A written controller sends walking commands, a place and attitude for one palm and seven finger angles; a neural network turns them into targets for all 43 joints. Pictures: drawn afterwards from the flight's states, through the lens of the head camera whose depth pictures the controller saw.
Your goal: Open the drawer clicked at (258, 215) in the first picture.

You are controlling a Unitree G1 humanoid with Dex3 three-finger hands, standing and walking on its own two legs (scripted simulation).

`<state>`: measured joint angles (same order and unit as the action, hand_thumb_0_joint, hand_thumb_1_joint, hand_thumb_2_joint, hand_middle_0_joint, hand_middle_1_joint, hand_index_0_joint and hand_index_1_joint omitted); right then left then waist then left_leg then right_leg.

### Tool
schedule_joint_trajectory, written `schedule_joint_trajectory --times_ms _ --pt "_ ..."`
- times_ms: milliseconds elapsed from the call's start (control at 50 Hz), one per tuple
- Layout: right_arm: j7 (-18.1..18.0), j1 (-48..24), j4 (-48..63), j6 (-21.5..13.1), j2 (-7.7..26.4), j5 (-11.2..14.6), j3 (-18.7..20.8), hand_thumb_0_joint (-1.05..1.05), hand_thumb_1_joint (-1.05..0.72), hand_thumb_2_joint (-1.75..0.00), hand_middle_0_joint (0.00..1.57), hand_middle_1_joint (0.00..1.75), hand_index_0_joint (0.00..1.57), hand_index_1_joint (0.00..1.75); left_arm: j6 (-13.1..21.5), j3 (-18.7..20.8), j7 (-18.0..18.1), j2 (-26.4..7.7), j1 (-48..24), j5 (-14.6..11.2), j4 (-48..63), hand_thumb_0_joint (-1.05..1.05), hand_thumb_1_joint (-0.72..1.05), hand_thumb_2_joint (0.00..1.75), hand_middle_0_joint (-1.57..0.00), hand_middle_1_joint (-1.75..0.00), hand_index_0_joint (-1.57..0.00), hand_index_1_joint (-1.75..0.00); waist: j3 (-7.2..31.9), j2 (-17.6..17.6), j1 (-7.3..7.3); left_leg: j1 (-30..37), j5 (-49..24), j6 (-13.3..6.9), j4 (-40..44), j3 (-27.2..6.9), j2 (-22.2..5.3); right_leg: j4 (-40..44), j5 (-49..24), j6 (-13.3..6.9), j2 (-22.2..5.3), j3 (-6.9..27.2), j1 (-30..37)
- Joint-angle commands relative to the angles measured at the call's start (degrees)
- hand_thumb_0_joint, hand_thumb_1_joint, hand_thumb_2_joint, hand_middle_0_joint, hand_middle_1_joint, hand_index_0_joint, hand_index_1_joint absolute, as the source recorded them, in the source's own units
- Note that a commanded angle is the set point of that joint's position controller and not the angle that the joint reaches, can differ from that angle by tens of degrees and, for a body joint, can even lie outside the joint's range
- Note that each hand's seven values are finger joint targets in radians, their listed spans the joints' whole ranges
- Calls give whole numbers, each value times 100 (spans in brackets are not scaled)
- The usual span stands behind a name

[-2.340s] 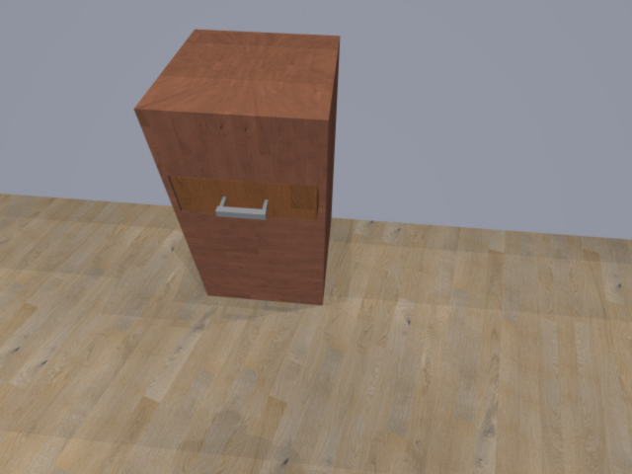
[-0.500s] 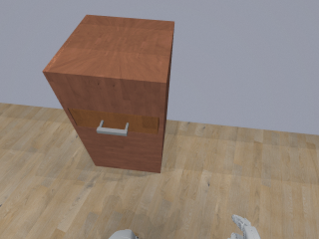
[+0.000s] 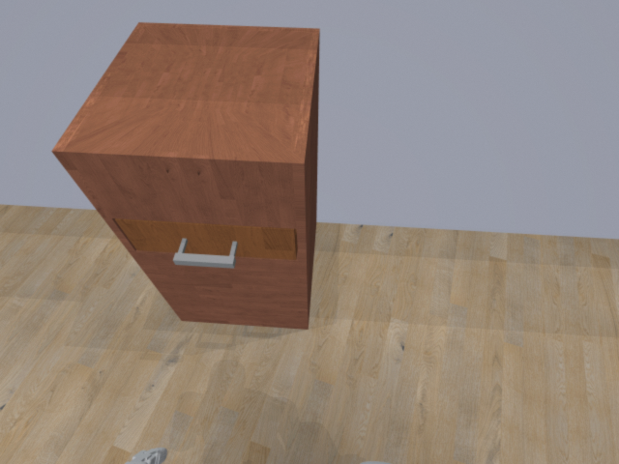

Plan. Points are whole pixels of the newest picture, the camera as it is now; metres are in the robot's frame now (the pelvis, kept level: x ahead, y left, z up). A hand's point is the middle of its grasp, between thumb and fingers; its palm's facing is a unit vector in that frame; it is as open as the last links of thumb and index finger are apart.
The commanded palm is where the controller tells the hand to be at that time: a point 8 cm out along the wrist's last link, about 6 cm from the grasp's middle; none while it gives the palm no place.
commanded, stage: come to a stop and stand still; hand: left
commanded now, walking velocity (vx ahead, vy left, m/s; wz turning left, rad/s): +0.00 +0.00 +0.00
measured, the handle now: (206, 252) +0.54 +0.25 -0.24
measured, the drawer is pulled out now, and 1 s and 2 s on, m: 0.00 0.00 0.00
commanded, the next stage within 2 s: look again from close up in 0.36 s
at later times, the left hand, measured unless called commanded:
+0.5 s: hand out of the picture -0.01 +0.17 -0.17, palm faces +0.00 -0.98 -0.21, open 7.3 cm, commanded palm none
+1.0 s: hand out of the picture -0.02 +0.15 -0.18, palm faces +0.02 -0.99 -0.16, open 7.3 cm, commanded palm none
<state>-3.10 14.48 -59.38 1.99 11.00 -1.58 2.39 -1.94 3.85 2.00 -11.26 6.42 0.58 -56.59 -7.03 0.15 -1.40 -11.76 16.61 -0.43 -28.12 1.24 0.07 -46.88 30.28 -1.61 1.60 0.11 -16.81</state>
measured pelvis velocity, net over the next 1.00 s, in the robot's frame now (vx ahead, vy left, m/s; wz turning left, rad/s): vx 0.00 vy -0.01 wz -0.01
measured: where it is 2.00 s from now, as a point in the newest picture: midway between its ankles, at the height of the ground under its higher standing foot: outside the picture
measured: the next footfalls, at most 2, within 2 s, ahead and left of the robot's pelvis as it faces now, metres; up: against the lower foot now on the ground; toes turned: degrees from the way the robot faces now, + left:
none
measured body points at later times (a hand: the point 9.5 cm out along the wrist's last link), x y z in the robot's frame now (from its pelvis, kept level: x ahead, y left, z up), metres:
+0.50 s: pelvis -0.02 -0.01 +0.00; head -0.03 -0.01 +0.45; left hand -0.01 +0.22 -0.16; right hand +0.01 -0.24 -0.15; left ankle +0.01 +0.11 -0.74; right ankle -0.05 -0.11 -0.74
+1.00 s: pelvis +0.00 -0.01 +0.00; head +0.01 -0.01 +0.45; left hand -0.02 +0.20 -0.16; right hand -0.01 -0.23 -0.16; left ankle +0.01 +0.11 -0.74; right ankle -0.05 -0.11 -0.74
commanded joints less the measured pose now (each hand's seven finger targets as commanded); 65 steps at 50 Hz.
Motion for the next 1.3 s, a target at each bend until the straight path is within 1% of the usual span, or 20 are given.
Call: schedule_joint_trajectory --times_ms 0,20,40,60,120,140,180,220,260,300,360,1060,1080,1100,1120,1140,1160,1180,1220,1280 --pt "99 -328 515 -254 1144 180 267 0 -90 -90 20 30 20 30 345 -76 126 -498 1287 -48 1 0 90 90 -20 -30 -20 -30 1883 263 565 1266 -4808 -397 -1321 -521 -1194 2128 -2043 125 -421 294 223" --pt "233 -125 972 -285 519 168 133 0 -90 -90 20 30 20 30 423 38 160 -867 1135 37 356 0 90 90 -20 -30 -20 -30 1527 -982 394 -734 -1267 -144 -1760 -98 -387 2280 -4700 -12 -1289 1437 1206" --pt "256 20 987 -225 260 89 61 0 -90 -90 20 30 20 30 458 -10 156 -974 881 48 420 0 90 90 -20 -30 -20 -30 1440 -1358 269 -1173 906 -33 -2089 -128 -222 2233 -5234 -491 -2037 1841 1268" --pt "240 132 1032 -223 191 82 73 0 -90 -90 20 30 20 30 460 -81 147 -982 854 134 548 0 90 90 -20 -30 -20 -30 1024 -303 107 -1200 1149 79 -1860 -28 9 1794 -5992 -720 -1784 1224 948" --pt "202 286 907 -196 163 119 17 0 -90 -90 20 30 20 30 428 -53 193 -892 874 57 555 0 90 90 -20 -30 -20 -30 1199 -1311 43 -1189 638 -2 -1324 114 -11 1289 -6804 -712 -1312 1032 1414" --pt "184 457 845 -197 167 123 16 0 -90 -90 20 30 20 30 385 -74 187 -821 794 50 596 0 90 90 -20 -30 -20 -30 1196 -1194 -61 -751 159 -34 -873 109 -28 1219 -6250 -615 -1183 813 1152" --pt "164 688 651 -236 412 72 -5 0 -90 -90 20 30 20 30 263 -105 176 -666 791 -12 668 0 90 90 -20 -30 -20 -30 1027 98 -74 246 -2028 -233 -398 -378 -589 1160 -3595 -250 -654 525 52" --pt "161 343 641 -215 568 38 -26 0 -90 -90 20 30 20 30 166 -161 147 -485 899 4 576 0 90 90 -20 -30 -20 -30 193 1030 124 -628 -1506 -608 292 -1049 -1058 1219 -981 -28 -120 115 -10" --pt "177 21 715 -200 481 51 -51 0 -90 -90 20 30 20 30 185 -216 82 -450 1162 29 393 0 90 90 -20 -30 -20 -30 -227 441 269 -1189 -69 -486 479 -939 -821 1740 -883 -83 -201 334 89" --pt "196 48 731 -178 408 58 -52 0 -90 -90 20 30 20 30 265 -248 38 -528 1168 46 330 0 90 90 -20 -30 -20 -30 -129 -395 114 -728 407 -192 21 -433 -336 2475 -611 -222 -566 1012 -369" --pt "212 366 536 -188 344 43 -79 0 -90 -90 20 30 20 30 300 -249 11 -585 1020 42 335 0 90 90 -20 -30 -20 -30 102 -76 -58 -45 185 -132 41 -349 -306 2755 -194 -257 -642 1044 -791" --pt "89 584 -335 -391 214 89 -218 0 -90 -90 20 30 20 30 382 -329 42 -118 1752 28 -698 0 90 90 -20 -30 -20 -30 361 19 180 149 -1572 -232 404 -448 -557 2350 -2495 -98 -585 476 399" --pt "150 -110 96 -415 373 149 -171 0 -90 -90 20 30 20 30 541 -288 256 -309 2028 121 -727 0 90 90 -20 -30 -20 -30 69 -393 368 -379 -1930 -32 -889 -260 -516 2686 -5021 146 -906 944 262" --pt "-75 57 2123 -1280 1242 444 -106 0 -90 -90 20 30 20 30 1466 -874 259 -1754 -2267 557 8301 0 88 89 -20 -32 -20 -32 2753 1159 -258 1286 -2569 -319 68 37 -12 1867 -4652 -109 -418 789 420" --pt "-363 -185 1657 -1838 858 319 -130 0 -90 -90 20 30 20 30 1096 -350 742 -1551 42 728 6722 0 85 88 -20 -33 -20 -33 2999 2158 192 2094 -3479 -261 101 -174 -272 1234 -3025 -159 -202 162 89" --pt "-389 -209 1668 -2061 644 495 -11 0 -90 -90 20 30 20 30 205 -849 1079 -634 1534 700 6116 0 83 87 -21 -34 -21 -34 2220 1552 31 1287 -3218 -165 290 -268 -344 935 -1595 -4 -80 -268 -585" --pt "-347 -345 1653 -2164 528 526 -35 0 -90 -90 20 30 20 30 -85 -1428 1101 278 1827 921 5882 0 81 86 -21 -36 -21 -36 1508 1042 21 753 -3002 -204 133 -269 -344 1072 -1606 36 -147 -373 -674" --pt "-240 -566 2039 -2178 812 388 26 0 -90 -90 20 30 20 30 -53 -1437 1235 -151 1299 1395 6484 0 78 85 -21 -37 -21 -37 985 537 -26 54 -2205 -171 -179 -356 -233 1404 -1801 -1 -156 -295 -929" --pt "-142 -573 2328 -1944 991 85 59 0 -90 -90 20 30 20 30 -70 -1433 1558 -439 1805 2703 5988 0 74 83 -21 -40 -21 -40 1383 -499 -172 -426 -1689 -280 -798 -303 -36 1337 -2173 -45 -76 -229 -1402" --pt "143 -1084 3075 -1265 988 -173 221 0 -90 -90 20 30 20 30 -138 -1452 2007 -322 3017 4493 5451 0 67 80 -22 -45 -22 -45 1662 -1245 331 -1270 -1263 -125 -1141 -156 117 929 -1975 -152 55 49 -1562"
